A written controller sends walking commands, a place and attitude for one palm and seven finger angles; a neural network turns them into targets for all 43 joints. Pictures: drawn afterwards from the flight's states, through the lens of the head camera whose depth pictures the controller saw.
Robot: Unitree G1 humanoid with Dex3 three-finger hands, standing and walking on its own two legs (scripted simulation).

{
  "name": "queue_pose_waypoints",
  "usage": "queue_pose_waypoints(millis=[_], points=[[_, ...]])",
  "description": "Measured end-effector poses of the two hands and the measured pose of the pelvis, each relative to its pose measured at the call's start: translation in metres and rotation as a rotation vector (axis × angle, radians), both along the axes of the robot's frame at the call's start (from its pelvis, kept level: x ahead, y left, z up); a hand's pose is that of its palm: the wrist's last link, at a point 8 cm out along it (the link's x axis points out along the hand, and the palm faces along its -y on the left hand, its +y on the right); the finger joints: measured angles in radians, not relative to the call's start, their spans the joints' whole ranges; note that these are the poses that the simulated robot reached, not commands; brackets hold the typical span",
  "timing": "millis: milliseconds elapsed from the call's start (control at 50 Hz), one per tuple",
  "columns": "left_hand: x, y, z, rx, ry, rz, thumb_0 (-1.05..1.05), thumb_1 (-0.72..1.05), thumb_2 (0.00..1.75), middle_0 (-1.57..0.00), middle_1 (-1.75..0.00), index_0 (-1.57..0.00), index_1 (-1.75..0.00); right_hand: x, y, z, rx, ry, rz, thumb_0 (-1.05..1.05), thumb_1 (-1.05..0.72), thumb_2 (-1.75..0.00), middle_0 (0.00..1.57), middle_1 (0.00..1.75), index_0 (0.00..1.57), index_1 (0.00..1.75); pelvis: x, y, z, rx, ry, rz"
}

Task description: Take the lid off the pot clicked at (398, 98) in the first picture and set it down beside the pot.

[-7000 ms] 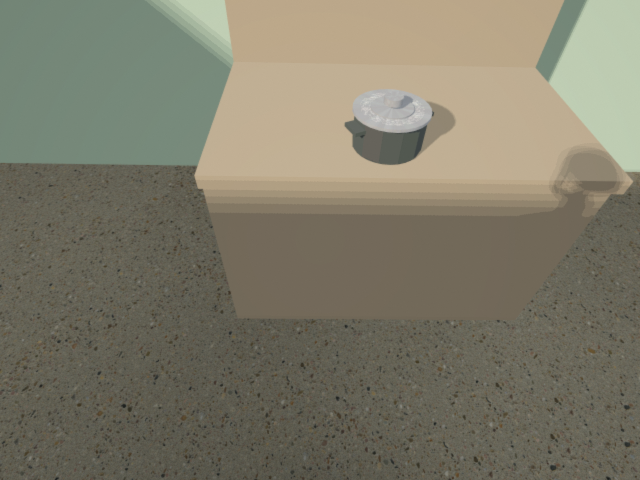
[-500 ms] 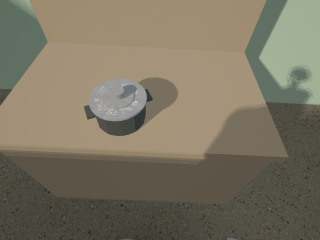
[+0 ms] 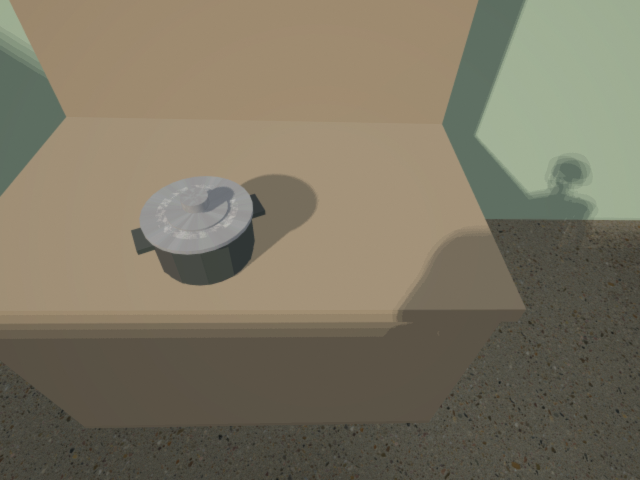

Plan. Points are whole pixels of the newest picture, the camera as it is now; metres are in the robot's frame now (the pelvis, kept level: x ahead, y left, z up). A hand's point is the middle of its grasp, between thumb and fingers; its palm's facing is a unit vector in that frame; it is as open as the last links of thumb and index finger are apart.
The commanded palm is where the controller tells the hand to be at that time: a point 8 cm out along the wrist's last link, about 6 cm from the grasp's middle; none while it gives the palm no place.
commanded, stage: come to a stop and stand still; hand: left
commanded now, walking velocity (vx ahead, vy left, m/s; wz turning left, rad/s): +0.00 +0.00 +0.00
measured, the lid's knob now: (194, 200) +0.53 +0.23 +0.04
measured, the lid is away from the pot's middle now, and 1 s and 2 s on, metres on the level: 0.00 0.00 0.00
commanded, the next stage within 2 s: look again from close up in 0.02 s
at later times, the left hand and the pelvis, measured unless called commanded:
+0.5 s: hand out of the picture +0.00 +0.16 -0.18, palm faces +0.04 -0.99 -0.15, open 7.4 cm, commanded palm none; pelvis +0.03 +0.01 +0.00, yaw +0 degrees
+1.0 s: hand out of the picture +0.03 +0.18 -0.17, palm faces +0.03 -0.98 -0.17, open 7.4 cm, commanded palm none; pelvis +0.03 +0.02 +0.01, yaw +0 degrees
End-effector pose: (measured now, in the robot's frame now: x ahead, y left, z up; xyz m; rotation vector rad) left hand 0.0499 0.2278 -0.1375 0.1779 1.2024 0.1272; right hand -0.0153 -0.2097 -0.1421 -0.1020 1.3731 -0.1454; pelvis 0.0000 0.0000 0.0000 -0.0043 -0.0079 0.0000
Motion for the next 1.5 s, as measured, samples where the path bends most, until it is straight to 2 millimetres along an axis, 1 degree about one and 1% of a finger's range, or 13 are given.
queue_pose_waypoints(millis=[120,260,340,420,540,660,880,1040,1160,1240,1340,1400,1500], points=[[-0.02,-0.001,-0.004,-0.004,0.077,0.02,0.0,0.91,0.9,-0.2,-0.3,-0.2,-0.3,0.003,0.002,0.001,0.003,0.019,0.0,0.02,-0.92,-0.9,0.2,0.3,0.2,0.3,0.007,-0.001,0.001,0.001,0.003,-0.001],[-0.045,-0.008,-0.008,-0.031,0.165,0.052,0.0,0.91,0.9,-0.2,-0.3,-0.2,-0.3,0.019,-0.002,0.004,-0.021,0.024,0.016,0.02,-0.92,-0.9,0.2,0.3,0.2,0.3,0.016,0.001,0.003,0.001,0.002,0.001],[-0.055,-0.013,-0.01,-0.049,0.202,0.064,0.0,0.9,0.9,-0.2,-0.3,-0.2,-0.3,0.029,-0.004,0.006,-0.037,0.018,0.026,0.02,-0.93,-0.9,0.2,0.3,0.2,0.3,0.021,0.003,0.003,0.001,0.001,0.002],[-0.058,-0.015,-0.011,-0.06,0.221,0.072,0.0,0.9,0.9,-0.2,-0.3,-0.2,-0.3,0.04,-0.006,0.008,-0.05,0.007,0.034,0.02,-0.93,-0.9,0.19,0.3,0.2,0.3,0.025,0.005,0.004,0.001,0.0,0.003],[-0.054,-0.013,-0.011,-0.063,0.22,0.075,0.0,0.9,0.9,-0.2,-0.3,-0.2,-0.3,0.051,-0.005,0.009,-0.061,-0.008,0.041,0.02,-0.93,-0.9,0.19,0.3,0.2,0.3,0.029,0.008,0.005,0.002,-0.001,0.004],[-0.043,-0.006,-0.009,-0.052,0.199,0.071,0.0,0.9,0.9,-0.2,-0.3,-0.2,-0.3,0.054,-0.003,0.01,-0.06,-0.011,0.043,0.01,-0.94,-0.9,0.2,0.3,0.2,0.3,0.031,0.01,0.006,0.004,-0.002,0.004],[-0.029,0.003,-0.007,-0.036,0.175,0.059,0.0,0.9,0.9,-0.2,-0.3,-0.2,-0.3,0.043,0.005,0.009,-0.043,0.023,0.035,0.01,-0.93,-0.9,0.2,0.3,0.2,0.3,0.033,0.014,0.007,0.005,0.001,0.004],[-0.03,0.004,-0.007,-0.038,0.183,0.062,0.0,0.9,0.9,-0.2,-0.3,-0.2,-0.3,0.035,0.013,0.008,-0.027,0.048,0.027,0.01,-0.92,-0.9,0.2,0.3,0.2,0.3,0.034,0.016,0.007,0.005,0.003,0.005],[-0.035,0.007,-0.008,-0.038,0.191,0.08,0.0,0.9,0.9,-0.2,-0.3,-0.2,-0.3,0.035,0.018,0.003,-0.016,0.059,0.035,0.01,-0.92,-0.9,0.2,0.3,0.2,0.3,0.037,0.02,0.004,0.002,0.003,0.007],[-0.04,0.014,-0.009,-0.036,0.206,0.103,0.0,0.9,0.9,-0.2,-0.3,-0.2,-0.3,0.042,0.021,0.002,-0.02,0.061,0.045,0.01,-0.91,-0.9,0.2,0.3,0.2,0.3,0.042,0.025,0.001,-0.003,0.007,0.01],[-0.042,0.03,-0.013,-0.027,0.234,0.125,0.0,0.9,0.9,-0.2,-0.3,-0.2,-0.3,0.06,0.026,0.002,-0.041,0.036,0.059,0.01,-0.91,-0.9,0.19,0.3,0.2,0.3,0.051,0.036,-0.002,-0.001,0.01,0.009],[-0.037,0.041,-0.014,-0.015,0.24,0.125,0.0,0.9,0.9,-0.2,-0.3,-0.2,-0.3,0.072,0.03,0.002,-0.054,0.012,0.064,0.01,-0.91,-0.9,0.2,0.3,0.2,0.3,0.056,0.043,-0.004,0.004,0.013,0.006],[-0.021,0.053,-0.012,0.004,0.216,0.118,0.0,0.9,0.9,-0.2,-0.3,-0.2,-0.3,0.089,0.035,0.002,-0.07,-0.015,0.068,0.01,-0.92,-0.9,0.2,0.3,0.2,0.3,0.063,0.052,-0.003,0.005,0.012,0.006]])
